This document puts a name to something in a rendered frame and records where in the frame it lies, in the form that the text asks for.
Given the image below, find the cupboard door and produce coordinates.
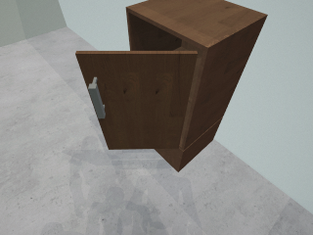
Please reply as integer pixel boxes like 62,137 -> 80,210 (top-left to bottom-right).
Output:
75,51 -> 198,150

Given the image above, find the handle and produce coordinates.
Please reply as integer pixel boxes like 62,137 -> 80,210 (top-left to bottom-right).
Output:
88,77 -> 106,118

